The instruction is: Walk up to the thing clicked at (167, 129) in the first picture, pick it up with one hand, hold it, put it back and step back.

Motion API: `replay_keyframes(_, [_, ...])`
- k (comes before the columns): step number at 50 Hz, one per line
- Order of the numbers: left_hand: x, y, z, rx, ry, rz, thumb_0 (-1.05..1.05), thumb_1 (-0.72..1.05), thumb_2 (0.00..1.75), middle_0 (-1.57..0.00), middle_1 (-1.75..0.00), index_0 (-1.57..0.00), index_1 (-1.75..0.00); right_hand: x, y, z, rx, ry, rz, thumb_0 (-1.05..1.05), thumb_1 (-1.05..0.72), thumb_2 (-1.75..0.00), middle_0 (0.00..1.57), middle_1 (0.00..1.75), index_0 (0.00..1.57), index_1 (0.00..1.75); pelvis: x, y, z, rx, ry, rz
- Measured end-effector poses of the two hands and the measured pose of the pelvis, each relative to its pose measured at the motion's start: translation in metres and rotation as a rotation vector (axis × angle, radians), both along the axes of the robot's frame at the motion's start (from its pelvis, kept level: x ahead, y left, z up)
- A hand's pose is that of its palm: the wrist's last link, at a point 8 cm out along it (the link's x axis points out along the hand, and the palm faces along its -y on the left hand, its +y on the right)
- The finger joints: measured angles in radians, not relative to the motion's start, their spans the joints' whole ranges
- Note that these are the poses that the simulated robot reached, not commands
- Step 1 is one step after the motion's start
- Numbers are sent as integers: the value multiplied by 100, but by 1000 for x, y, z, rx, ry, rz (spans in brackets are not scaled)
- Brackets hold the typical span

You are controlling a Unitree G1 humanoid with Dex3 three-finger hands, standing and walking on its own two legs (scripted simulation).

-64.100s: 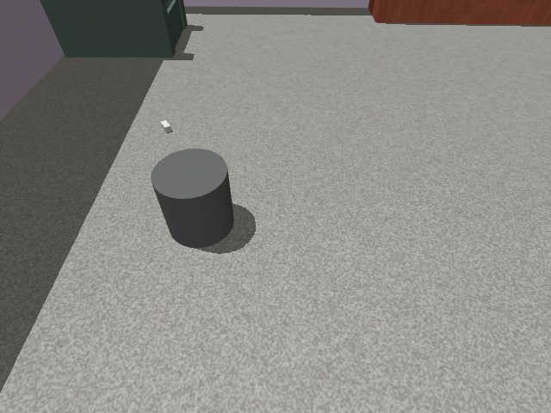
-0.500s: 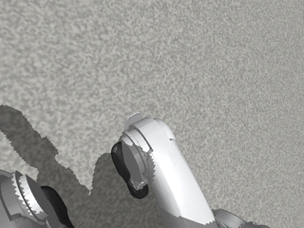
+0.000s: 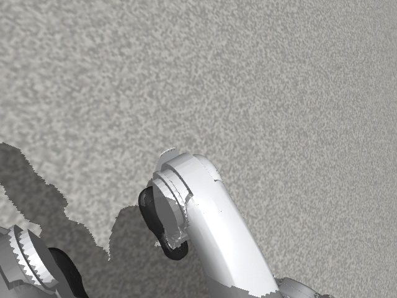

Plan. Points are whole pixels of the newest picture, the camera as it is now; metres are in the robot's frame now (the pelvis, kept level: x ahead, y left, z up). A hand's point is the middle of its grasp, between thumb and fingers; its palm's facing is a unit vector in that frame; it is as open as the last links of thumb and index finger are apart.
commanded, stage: open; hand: left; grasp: from above
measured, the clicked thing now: out of the picture +0.45 +0.31 -0.29
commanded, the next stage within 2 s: withdraw in 1.02 s
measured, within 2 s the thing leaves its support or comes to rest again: neither
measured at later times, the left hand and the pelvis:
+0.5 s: hand out of the picture +0.44 +0.28 -0.26, palm faces +0.06 -0.51 -0.86, open 11.6 cm; pelvis +0.00 +0.00 +0.00, yaw +0 degrees
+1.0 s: hand out of the picture +0.44 +0.29 -0.26, palm faces +0.06 -0.50 -0.86, open 12.0 cm; pelvis +0.00 +0.00 +0.00, yaw +1 degrees
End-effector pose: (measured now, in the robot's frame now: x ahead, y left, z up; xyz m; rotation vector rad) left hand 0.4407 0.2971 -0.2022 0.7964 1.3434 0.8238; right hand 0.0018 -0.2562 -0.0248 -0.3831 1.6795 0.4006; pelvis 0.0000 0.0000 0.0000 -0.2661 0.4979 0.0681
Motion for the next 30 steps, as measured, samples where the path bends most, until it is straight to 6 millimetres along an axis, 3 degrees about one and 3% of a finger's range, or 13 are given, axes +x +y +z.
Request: replay_keyframes(30, [0,-4,-3,-12,-11,12,0,-12,68,-56,-76,-41,-69,9,-2,-5,12,-13,22,-1,-91,-91,19,30,19,30,0,-1,-2,5,-12,4])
